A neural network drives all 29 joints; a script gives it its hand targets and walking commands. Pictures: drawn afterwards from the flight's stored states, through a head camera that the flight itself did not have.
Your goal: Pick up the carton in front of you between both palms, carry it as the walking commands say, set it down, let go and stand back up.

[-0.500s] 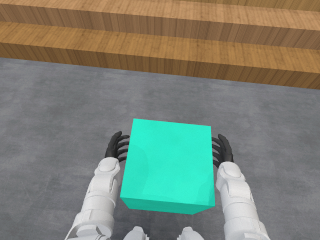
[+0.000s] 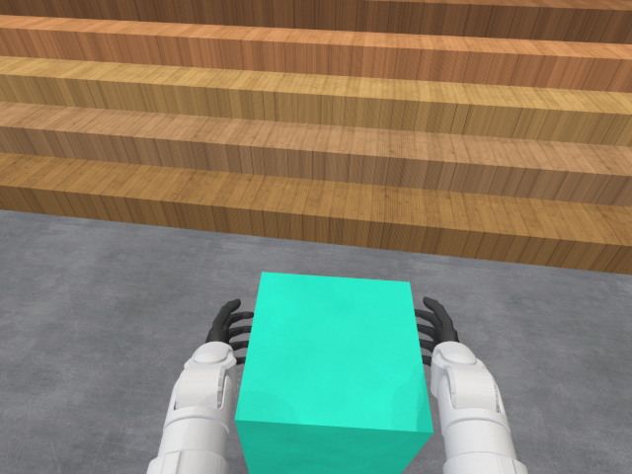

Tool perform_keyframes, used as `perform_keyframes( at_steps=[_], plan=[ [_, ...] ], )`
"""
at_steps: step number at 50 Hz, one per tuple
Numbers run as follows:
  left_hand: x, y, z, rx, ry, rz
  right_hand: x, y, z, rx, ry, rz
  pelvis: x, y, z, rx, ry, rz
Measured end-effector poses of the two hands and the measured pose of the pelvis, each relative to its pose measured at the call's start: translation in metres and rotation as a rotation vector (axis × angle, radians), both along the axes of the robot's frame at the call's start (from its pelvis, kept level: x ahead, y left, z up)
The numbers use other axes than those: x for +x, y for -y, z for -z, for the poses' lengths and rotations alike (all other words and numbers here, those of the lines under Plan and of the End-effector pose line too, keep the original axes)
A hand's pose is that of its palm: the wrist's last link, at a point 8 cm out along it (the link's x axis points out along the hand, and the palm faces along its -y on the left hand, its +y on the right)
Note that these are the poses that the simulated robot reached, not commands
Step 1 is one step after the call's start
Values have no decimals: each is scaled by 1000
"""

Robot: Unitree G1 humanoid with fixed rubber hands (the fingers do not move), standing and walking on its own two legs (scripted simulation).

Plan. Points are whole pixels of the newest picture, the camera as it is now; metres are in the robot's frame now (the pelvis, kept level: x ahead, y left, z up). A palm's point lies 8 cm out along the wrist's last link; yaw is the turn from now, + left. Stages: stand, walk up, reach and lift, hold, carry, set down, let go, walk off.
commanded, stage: reach and lift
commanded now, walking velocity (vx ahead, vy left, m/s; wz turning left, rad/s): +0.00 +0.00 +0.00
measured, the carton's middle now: (327, 383) +0.29 +0.00 -0.06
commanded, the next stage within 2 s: hold in 0.90 s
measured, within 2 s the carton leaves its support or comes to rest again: neither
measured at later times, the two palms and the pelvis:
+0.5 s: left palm (217, 347) +0.29 +0.15 +0.03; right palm (444, 346) +0.29 -0.15 +0.04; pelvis +0.00 +0.00 +0.00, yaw +0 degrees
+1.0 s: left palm (216, 341) +0.29 +0.15 +0.05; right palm (448, 338) +0.29 -0.15 +0.05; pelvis +0.01 +0.00 +0.01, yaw +0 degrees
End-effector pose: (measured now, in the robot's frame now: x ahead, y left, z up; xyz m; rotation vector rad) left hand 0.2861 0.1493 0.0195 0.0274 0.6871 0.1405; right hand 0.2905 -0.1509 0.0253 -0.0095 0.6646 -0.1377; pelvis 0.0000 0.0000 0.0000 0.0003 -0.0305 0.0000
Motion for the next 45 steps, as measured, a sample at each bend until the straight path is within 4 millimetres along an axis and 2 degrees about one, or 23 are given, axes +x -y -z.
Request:
perform_keyframes(
  at_steps=[13,35,45],
  plan=[
    [-2,-1,-4,-6,-2,-2,-2,-1,-5,1,0,5,-14,0,1,-2,31,-3],
    [6,-2,-13,19,-7,18,5,-2,-14,-21,1,-9,5,-3,-5,0,42,1],
    [4,-1,-18,24,-9,18,4,-1,-20,-23,5,-12,7,-2,-6,0,54,2]
  ],
)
